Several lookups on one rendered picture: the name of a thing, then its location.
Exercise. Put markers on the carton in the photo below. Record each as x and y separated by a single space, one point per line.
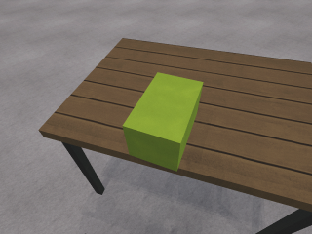
159 126

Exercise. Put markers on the table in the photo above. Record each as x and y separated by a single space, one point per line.
252 132

